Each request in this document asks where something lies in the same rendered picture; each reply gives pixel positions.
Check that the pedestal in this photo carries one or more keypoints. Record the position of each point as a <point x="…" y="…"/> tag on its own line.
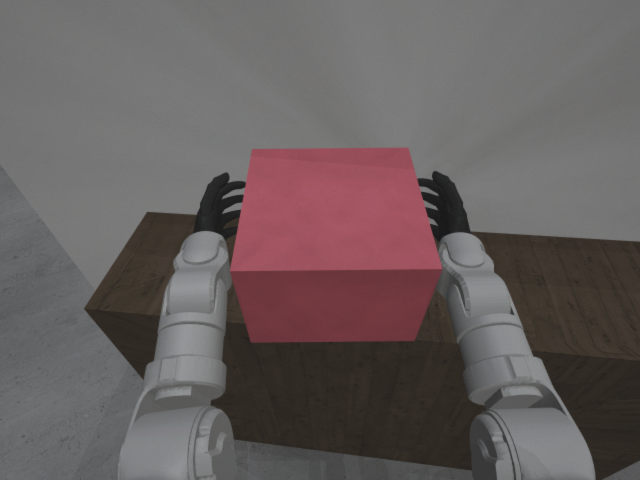
<point x="578" y="300"/>

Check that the right robot hand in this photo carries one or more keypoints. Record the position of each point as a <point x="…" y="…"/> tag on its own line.
<point x="451" y="217"/>

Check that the left robot hand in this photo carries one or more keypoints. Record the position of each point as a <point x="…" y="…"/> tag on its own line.
<point x="209" y="216"/>

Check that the left robot forearm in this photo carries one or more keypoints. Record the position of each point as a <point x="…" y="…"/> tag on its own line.
<point x="187" y="370"/>

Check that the carton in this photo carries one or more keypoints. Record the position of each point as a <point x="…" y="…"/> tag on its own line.
<point x="333" y="245"/>

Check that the robot right upper arm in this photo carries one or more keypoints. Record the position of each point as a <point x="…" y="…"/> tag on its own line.
<point x="527" y="444"/>

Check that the robot left upper arm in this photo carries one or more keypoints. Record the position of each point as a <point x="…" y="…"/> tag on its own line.
<point x="193" y="443"/>

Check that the right robot forearm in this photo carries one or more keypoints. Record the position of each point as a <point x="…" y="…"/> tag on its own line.
<point x="500" y="369"/>

